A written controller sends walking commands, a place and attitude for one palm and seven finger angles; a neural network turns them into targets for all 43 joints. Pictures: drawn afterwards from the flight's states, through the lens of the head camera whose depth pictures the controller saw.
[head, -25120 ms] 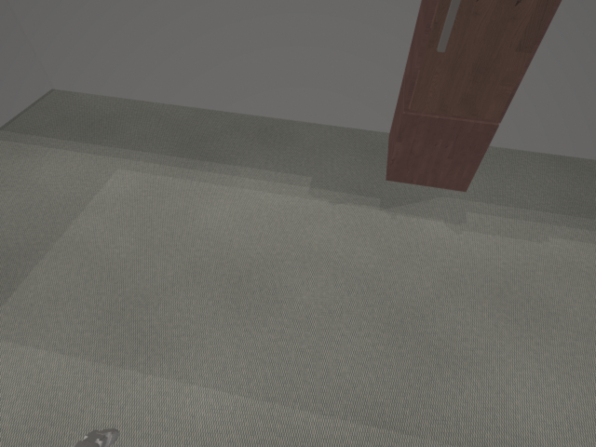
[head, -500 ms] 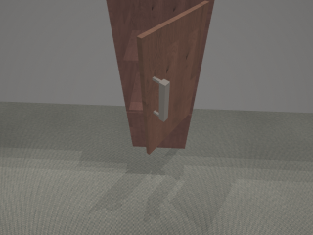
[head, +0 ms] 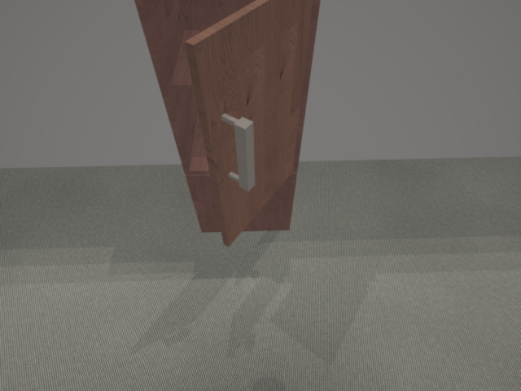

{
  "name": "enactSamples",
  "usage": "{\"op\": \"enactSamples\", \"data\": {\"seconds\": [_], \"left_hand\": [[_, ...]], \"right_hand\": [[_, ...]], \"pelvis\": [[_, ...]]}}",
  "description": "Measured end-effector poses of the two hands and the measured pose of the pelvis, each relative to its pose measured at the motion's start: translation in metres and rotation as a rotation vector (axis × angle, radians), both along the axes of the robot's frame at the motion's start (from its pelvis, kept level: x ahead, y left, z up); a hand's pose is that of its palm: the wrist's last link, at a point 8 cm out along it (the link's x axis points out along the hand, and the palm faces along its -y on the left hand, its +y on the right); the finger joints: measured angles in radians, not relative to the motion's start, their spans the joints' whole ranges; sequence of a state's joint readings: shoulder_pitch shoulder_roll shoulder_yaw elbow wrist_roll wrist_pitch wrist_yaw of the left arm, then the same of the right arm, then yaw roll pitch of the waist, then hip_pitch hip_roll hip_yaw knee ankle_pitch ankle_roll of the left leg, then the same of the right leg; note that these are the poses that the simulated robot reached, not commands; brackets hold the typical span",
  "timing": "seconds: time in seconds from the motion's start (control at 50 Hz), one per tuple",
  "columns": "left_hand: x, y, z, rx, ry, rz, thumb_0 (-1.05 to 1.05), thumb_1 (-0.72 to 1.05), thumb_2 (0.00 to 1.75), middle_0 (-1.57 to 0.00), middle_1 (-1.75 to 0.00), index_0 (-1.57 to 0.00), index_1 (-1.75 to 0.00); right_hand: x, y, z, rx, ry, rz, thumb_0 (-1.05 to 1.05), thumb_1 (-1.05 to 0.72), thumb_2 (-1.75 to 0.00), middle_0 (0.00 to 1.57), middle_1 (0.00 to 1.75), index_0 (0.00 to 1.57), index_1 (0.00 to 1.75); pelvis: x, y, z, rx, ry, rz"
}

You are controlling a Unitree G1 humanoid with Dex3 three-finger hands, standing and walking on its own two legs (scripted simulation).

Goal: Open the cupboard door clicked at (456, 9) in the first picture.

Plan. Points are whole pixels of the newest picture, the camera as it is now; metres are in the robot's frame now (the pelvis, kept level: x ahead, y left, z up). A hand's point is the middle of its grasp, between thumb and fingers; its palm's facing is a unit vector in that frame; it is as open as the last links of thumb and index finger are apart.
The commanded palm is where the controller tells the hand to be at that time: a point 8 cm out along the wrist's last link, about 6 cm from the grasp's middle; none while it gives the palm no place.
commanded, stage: walk to a spot facing it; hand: left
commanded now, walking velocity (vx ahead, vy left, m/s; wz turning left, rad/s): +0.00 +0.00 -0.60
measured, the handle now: (237, 153) +0.54 +0.09 +0.02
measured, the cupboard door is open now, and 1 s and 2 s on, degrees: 53 53 53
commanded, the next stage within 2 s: none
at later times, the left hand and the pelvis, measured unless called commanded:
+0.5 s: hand out of the picture +0.09 +0.15 -0.15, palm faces -0.17 -0.94 -0.28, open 7.3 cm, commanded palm none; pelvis +0.01 -0.04 +0.01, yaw -16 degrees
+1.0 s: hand (200, 327) +0.25 +0.14 -0.16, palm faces -0.54 -0.80 -0.25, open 7.3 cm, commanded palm none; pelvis +0.05 +0.00 +0.00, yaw -36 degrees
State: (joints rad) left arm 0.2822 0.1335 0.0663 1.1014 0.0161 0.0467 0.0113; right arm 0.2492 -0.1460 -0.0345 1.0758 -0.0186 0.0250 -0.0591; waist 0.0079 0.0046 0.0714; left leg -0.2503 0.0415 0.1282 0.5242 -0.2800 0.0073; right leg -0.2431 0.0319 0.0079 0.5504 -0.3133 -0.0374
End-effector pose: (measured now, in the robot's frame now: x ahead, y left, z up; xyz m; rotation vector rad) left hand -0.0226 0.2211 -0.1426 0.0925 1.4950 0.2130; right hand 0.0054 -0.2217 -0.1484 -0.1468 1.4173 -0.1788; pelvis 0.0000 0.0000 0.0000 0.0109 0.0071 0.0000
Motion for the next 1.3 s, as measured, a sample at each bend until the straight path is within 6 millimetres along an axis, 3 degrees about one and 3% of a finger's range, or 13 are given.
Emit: {"op": "enactSamples", "data": {"seconds": [0.18,0.38,0.54,0.7,0.8,0.9,0.98,1.12,1.2,1.3], "left_hand": [[0.065,0.004,0.01,0.109,-0.121,-0.131,0.0,0.91,0.9,-0.2,-0.3,-0.2,-0.3],[0.099,-0.018,0.03,0.118,-0.149,-0.242,0.0,0.91,0.9,-0.2,-0.3,-0.2,-0.3],[0.117,-0.02,0.026,0.076,-0.142,-0.314,0.0,0.91,0.9,-0.2,-0.3,-0.2,-0.3],[0.148,0.003,0.01,0.046,-0.112,-0.393,0.0,0.91,0.9,-0.2,-0.3,-0.21,-0.3],[0.194,0.016,-0.004,0.032,-0.14,-0.476,0.0,0.91,0.9,-0.2,-0.3,-0.2,-0.3],[0.245,0.002,0.006,0.015,-0.193,-0.585,0.0,0.91,0.9,-0.2,-0.3,-0.2,-0.3],[0.281,-0.03,0.013,0.0,-0.234,-0.697,0.0,0.92,0.9,-0.19,-0.3,-0.2,-0.3],[0.325,-0.111,0.019,-0.009,-0.367,-0.882,0.0,0.91,0.9,-0.19,-0.3,-0.2,-0.3],[0.325,-0.139,0.026,-0.02,-0.385,-0.93,0.0,0.91,0.9,-0.2,-0.3,-0.2,-0.3],[0.318,-0.157,0.026,-0.06,-0.345,-0.972,0.0,0.91,0.9,-0.2,-0.3,-0.2,-0.3]], "right_hand": [[0.009,-0.045,-0.02,0.002,-0.069,-0.063,0.01,-0.9,-0.9,0.2,0.3,0.2,0.3],[0.06,-0.082,0.01,-0.035,-0.235,-0.142,0.01,-0.91,-0.9,0.2,0.3,0.2,0.3],[0.085,-0.082,0.027,-0.065,-0.327,-0.187,0.01,-0.9,-0.9,0.2,0.3,0.2,0.3],[0.086,-0.061,0.039,-0.112,-0.362,-0.256,0.01,-0.9,-0.9,0.2,0.3,0.2,0.3],[0.055,-0.043,0.034,-0.158,-0.309,-0.286,0.01,-0.9,-0.9,0.2,0.3,0.2,0.3],[-0.001,-0.024,0.036,-0.147,-0.191,-0.377,0.01,-0.9,-0.9,0.21,0.3,0.2,0.3],[-0.051,-0.013,0.031,-0.132,-0.118,-0.492,0.01,-0.9,-0.9,0.21,0.3,0.21,0.3],[-0.133,-0.005,0.001,-0.081,-0.004,-0.677,0.01,-0.9,-0.9,0.21,0.3,0.2,0.3],[-0.147,-0.007,0.002,-0.078,0.021,-0.75,0.01,-0.9,-0.9,0.2,0.3,0.2,0.3],[-0.133,-0.011,0.014,-0.094,-0.06,-0.798,0.01,-0.91,-0.9,0.2,0.3,0.2,0.3]], "pelvis": [[-0.002,-0.027,-0.012,0.022,0.008,-0.097],[0.004,-0.041,0.007,0.038,0.014,-0.216],[0.015,-0.033,0.009,0.031,0.019,-0.306],[0.033,-0.009,0.004,0.013,0.034,-0.396],[0.043,0.005,-0.005,-0.013,0.039,-0.462],[0.046,0.007,0.004,-0.032,0.037,-0.537],[0.046,0.003,0.005,-0.038,0.032,-0.603],[0.038,-0.019,-0.012,-0.015,0.015,-0.694],[0.036,-0.023,-0.006,-0.005,0.001,-0.741],[0.044,-0.029,0.002,0.005,0.0,-0.797]]}}
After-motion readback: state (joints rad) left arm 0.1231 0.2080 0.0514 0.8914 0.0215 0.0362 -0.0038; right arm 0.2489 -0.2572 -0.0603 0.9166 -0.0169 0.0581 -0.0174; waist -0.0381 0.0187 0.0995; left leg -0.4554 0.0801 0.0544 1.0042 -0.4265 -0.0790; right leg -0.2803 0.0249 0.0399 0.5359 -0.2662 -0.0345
